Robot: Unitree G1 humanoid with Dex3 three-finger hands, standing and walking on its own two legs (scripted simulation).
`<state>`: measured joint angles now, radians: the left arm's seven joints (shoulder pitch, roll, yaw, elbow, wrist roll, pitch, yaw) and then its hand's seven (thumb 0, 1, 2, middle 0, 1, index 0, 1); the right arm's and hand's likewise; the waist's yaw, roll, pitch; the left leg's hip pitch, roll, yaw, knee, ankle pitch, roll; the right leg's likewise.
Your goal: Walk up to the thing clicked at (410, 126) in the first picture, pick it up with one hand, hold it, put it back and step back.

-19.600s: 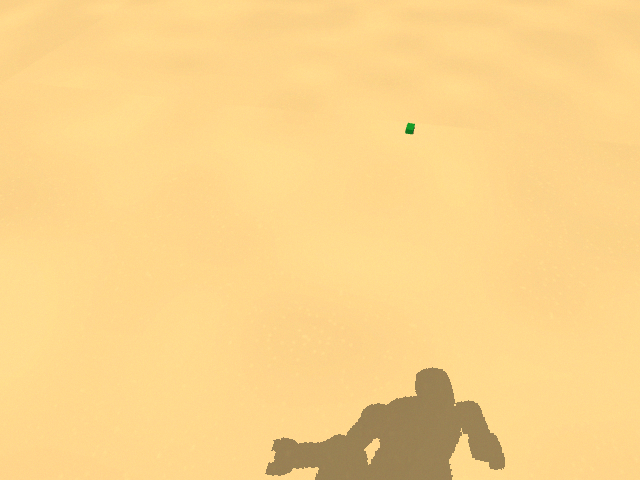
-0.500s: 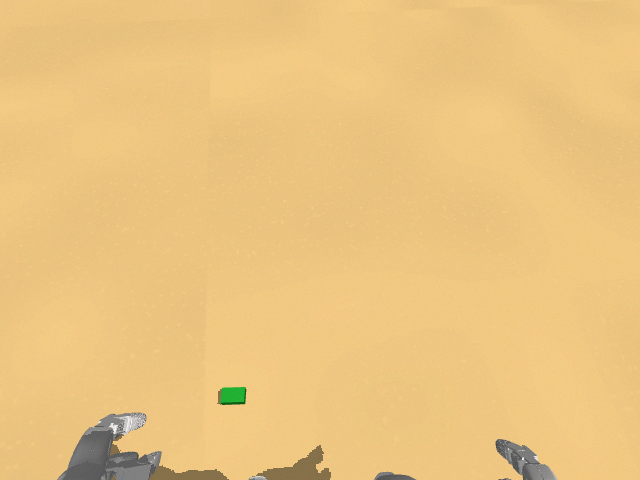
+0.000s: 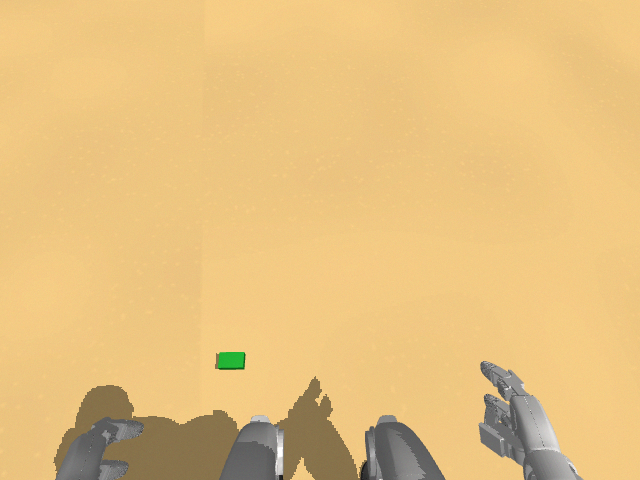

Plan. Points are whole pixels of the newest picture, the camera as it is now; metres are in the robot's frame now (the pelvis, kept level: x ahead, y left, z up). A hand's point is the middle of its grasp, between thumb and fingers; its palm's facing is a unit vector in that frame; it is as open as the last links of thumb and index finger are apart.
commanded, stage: rise first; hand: left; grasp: from above
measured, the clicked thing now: (232, 360) +0.39 +0.22 -0.66
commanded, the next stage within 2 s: none
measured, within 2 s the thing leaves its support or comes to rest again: neither
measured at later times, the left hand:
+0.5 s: hand (140, 468) +0.15 +0.29 -0.27, palm faces -0.42 -0.64 -0.64, open 12.3 cm
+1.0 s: hand (175, 404) +0.26 +0.30 -0.43, palm faces -0.50 -0.23 -0.84, open 11.7 cm
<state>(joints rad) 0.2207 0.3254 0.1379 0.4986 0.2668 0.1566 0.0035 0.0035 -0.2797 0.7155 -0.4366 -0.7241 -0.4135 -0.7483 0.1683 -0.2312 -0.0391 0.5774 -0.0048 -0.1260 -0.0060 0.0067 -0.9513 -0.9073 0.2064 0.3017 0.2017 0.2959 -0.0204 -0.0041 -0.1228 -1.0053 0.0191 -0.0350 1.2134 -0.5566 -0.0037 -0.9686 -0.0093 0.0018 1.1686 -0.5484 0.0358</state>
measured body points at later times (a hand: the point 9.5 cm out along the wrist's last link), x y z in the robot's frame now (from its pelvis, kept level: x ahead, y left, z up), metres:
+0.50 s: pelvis -0.04 -0.01 -0.12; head +0.12 +0.02 +0.30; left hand +0.17 +0.32 -0.23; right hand +0.17 -0.27 -0.22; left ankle +0.01 +0.12 -0.64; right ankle +0.00 -0.15 -0.64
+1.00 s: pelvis -0.09 -0.01 -0.29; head +0.11 +0.03 +0.11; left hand +0.28 +0.31 -0.39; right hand +0.01 -0.28 -0.42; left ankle +0.01 +0.12 -0.64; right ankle +0.00 -0.14 -0.64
